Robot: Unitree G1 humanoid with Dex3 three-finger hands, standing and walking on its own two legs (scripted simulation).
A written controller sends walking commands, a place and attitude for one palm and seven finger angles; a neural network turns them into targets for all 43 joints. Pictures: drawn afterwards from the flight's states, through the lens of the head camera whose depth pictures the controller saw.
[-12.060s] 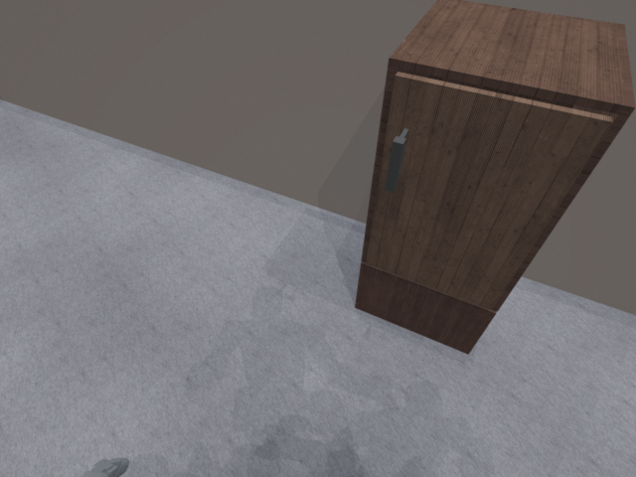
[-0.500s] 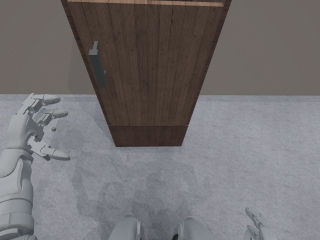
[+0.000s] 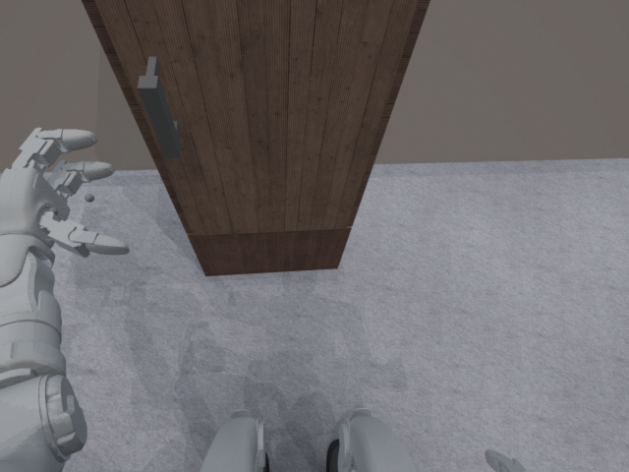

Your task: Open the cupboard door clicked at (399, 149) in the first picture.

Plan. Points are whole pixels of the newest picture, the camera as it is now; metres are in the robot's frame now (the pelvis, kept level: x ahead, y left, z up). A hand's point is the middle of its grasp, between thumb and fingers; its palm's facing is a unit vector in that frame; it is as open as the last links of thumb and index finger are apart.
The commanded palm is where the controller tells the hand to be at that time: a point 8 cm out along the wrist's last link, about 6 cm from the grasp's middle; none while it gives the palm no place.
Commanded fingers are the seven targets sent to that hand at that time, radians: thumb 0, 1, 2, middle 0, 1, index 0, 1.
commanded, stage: move the hooked fingers beside the handle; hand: left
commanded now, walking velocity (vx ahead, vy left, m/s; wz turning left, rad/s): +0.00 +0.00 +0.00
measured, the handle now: (163, 109) +0.58 +0.21 +0.04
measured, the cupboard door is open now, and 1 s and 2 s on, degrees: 0 0 0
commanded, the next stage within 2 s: slide the fingers in behind the handle in 1.48 s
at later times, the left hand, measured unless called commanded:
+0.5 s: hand (105, 151) +0.50 +0.27 +0.05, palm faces +0.08 -1.00 -0.01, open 14.0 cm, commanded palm +0.49 +0.30 +0.05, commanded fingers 0.00 -0.50 0.30 -0.30 -1.20 -0.30 -1.20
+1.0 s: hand (109, 136) +0.54 +0.28 +0.03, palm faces +0.08 -1.00 +0.00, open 14.0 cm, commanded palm +0.52 +0.30 +0.04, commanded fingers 0.00 -0.50 0.30 -0.30 -1.20 -0.30 -1.20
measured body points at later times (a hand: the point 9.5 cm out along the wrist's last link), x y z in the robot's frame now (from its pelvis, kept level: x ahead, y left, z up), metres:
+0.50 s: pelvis -0.01 +0.01 -0.01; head +0.15 +0.04 +0.41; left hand +0.49 +0.32 +0.05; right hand +0.01 -0.27 -0.11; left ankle +0.02 +0.09 -0.65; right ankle +0.03 -0.12 -0.65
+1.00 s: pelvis +0.00 +0.02 -0.02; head +0.19 +0.06 +0.39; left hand +0.53 +0.33 +0.03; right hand -0.02 -0.25 -0.11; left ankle +0.02 +0.09 -0.65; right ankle +0.03 -0.12 -0.65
